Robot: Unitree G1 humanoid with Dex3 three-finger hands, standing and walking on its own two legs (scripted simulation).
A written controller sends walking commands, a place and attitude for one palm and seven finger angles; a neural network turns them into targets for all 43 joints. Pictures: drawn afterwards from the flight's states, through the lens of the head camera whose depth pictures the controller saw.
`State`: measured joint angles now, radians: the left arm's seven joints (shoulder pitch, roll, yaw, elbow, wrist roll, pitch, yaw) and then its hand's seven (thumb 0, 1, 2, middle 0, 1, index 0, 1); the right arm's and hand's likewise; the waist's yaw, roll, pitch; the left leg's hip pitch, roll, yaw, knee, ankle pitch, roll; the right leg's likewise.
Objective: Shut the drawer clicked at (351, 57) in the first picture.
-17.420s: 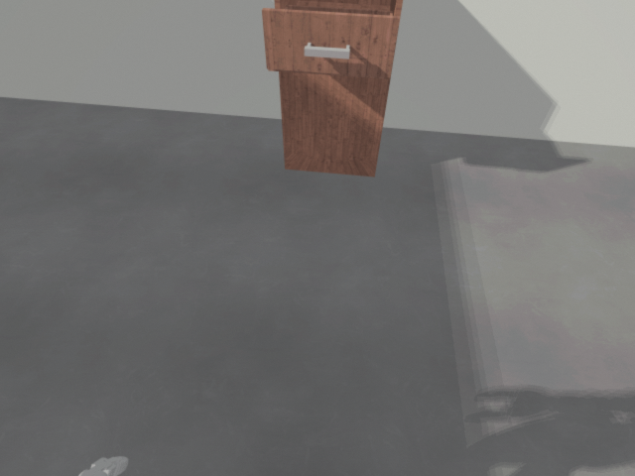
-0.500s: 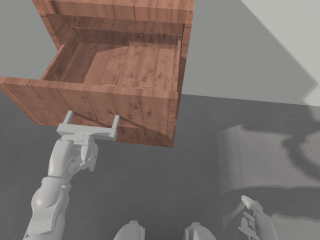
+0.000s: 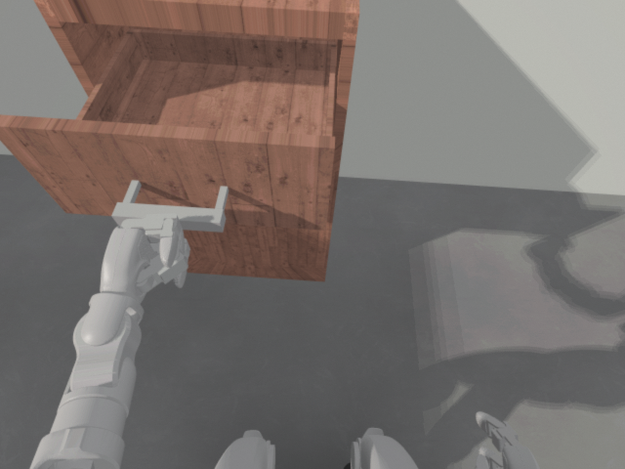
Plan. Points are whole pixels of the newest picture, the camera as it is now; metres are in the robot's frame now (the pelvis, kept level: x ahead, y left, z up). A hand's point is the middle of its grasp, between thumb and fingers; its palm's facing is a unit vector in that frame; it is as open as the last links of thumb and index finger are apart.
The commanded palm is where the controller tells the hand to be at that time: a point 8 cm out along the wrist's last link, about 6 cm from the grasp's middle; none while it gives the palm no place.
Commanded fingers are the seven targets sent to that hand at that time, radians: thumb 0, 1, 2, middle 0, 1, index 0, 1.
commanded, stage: push the drawer shut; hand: left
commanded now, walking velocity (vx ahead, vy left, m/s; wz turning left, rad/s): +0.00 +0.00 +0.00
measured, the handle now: (174, 204) +0.44 +0.19 +0.05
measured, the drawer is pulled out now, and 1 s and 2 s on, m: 0.22 0.10 0.00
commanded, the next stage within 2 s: none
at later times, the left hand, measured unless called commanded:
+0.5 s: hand (190, 224) +0.41 +0.17 +0.04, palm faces -0.06 -1.00 -0.04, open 3.2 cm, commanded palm +0.40 +0.22 +0.05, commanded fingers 0.00 0.90 0.90 -1.40 -1.60 -1.40 -1.60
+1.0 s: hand (202, 180) +0.49 +0.16 +0.04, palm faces -0.06 -1.00 -0.03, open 3.2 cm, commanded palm +0.47 +0.21 +0.05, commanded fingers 0.00 0.90 0.90 -1.40 -1.60 -1.40 -1.60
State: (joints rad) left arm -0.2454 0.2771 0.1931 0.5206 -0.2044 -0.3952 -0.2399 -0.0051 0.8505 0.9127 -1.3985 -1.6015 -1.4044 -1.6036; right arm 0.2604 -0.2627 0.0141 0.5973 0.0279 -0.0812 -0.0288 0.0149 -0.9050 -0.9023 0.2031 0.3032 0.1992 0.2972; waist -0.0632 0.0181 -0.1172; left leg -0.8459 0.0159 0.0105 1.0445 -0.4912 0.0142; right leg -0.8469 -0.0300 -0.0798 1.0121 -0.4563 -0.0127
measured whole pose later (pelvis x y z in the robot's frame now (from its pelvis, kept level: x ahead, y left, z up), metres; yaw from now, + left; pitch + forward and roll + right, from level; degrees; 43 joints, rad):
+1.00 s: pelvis -0.01 +0.01 -0.01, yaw -2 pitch +22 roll -2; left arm -0.81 0.42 0.34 1.09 -0.11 -0.46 -0.23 0.02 0.84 0.91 -1.40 -1.60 -1.40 -1.60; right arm 0.35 -0.27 0.02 0.64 0.00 0.02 -0.01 0.01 -0.91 -0.90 0.20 0.30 0.20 0.30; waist -0.16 0.02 -0.11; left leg -1.00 0.03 0.02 1.11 -0.50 0.02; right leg -1.00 -0.01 -0.07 1.05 -0.44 -0.01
